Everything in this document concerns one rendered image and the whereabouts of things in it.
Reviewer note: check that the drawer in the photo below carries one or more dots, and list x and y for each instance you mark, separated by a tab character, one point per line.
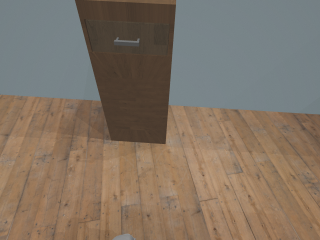
154	37

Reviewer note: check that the cabinet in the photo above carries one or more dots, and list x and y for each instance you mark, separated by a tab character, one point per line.
134	88

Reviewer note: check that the handle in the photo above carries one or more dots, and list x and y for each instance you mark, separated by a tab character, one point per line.
118	42

